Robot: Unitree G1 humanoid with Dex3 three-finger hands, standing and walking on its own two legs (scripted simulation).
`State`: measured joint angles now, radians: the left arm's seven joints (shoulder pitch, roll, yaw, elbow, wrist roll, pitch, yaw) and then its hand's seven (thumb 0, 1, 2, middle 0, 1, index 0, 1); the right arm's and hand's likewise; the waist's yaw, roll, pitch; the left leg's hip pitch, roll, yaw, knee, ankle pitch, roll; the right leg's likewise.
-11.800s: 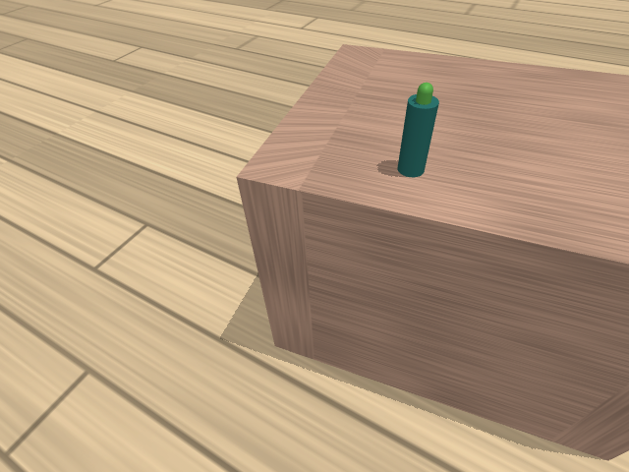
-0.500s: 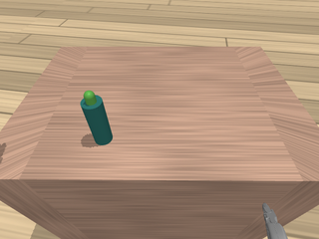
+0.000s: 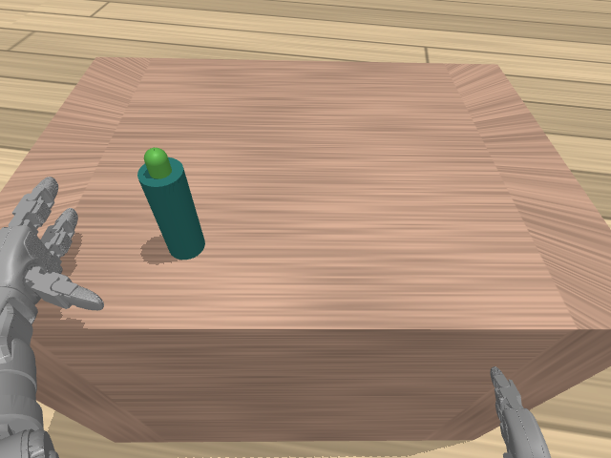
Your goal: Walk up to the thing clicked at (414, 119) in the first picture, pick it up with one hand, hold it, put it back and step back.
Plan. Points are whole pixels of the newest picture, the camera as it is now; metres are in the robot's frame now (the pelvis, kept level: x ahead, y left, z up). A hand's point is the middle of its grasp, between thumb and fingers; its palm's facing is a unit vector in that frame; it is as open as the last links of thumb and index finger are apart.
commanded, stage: close in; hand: left
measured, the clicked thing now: (172, 204) +0.46 +0.18 +0.09
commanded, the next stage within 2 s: rest palm in 0.56 s
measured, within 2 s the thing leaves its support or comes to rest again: leaves its support in 1.86 s
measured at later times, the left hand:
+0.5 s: hand (155, 245) +0.41 +0.20 +0.07, palm faces +0.09 -1.00 +0.01, open 17.1 cm
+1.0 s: hand (177, 233) +0.43 +0.17 +0.07, palm faces +0.12 -0.99 +0.01, open 16.6 cm
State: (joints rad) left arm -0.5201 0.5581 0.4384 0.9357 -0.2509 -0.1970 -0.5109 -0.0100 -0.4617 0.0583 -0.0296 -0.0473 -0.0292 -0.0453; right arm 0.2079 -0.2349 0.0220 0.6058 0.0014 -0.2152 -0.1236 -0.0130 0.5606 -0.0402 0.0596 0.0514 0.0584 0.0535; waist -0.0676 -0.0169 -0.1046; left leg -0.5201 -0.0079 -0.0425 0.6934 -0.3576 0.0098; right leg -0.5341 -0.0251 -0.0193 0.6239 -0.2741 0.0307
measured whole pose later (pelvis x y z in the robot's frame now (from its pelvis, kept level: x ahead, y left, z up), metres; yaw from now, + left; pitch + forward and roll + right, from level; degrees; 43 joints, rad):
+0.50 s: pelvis +0.00 -0.01 -0.02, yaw -1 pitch +12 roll -1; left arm -0.48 0.35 0.33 0.74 -0.20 -0.25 -0.19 -0.01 -0.43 0.04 -0.04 -0.04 -0.06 -0.02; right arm 0.33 -0.23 -0.06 0.33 0.02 -0.07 -0.04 -0.01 0.54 -0.04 0.06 0.05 0.06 0.05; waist -0.06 0.01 -0.12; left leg -0.63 0.01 -0.03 0.86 -0.45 0.00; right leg -0.67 -0.01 0.00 0.82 -0.37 0.02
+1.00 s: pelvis -0.01 -0.01 -0.03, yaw -1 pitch +12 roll -1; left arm -0.57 0.32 0.32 0.78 -0.16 -0.24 -0.08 -0.01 -0.59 0.06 -0.30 -0.18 -0.31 -0.17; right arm 0.36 -0.22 -0.07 0.22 0.01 -0.04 -0.03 -0.01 0.52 -0.04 0.06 0.05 0.05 0.05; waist -0.09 0.00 -0.10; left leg -0.65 0.01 -0.02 0.89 -0.45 -0.01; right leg -0.70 -0.01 0.00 0.86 -0.37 0.01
